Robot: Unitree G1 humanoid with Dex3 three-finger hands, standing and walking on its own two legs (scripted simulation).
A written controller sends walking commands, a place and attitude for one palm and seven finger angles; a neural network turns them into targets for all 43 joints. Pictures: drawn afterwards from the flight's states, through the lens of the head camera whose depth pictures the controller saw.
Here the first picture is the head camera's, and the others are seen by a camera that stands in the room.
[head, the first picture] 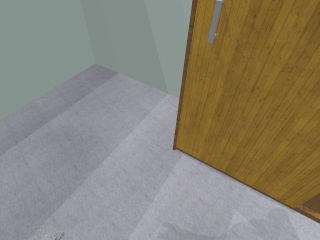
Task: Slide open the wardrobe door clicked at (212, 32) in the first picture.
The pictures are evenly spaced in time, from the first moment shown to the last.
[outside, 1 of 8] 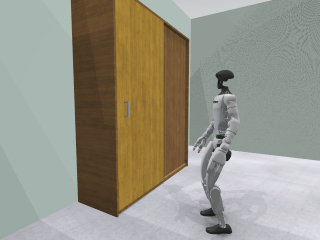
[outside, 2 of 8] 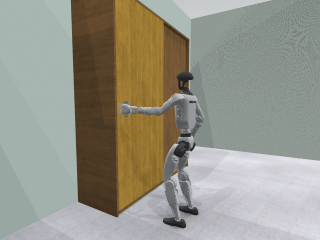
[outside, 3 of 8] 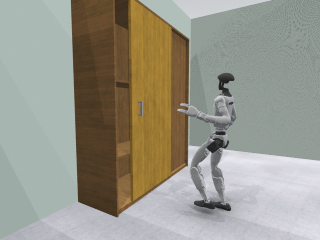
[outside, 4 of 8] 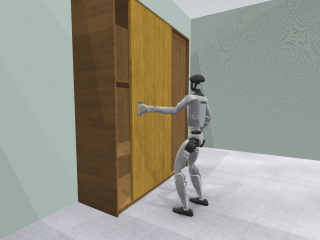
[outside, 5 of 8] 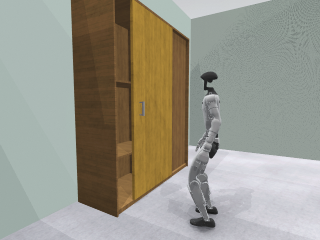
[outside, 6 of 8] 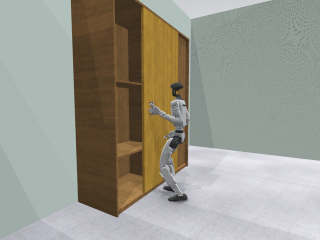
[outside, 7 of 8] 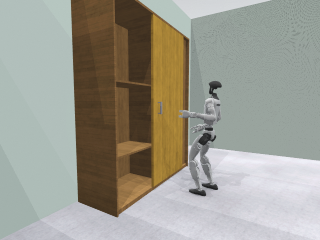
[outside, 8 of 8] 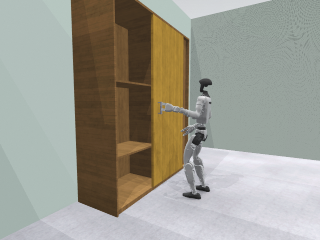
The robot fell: no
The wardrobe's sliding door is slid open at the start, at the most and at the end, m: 0.00 0.59 0.59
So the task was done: yes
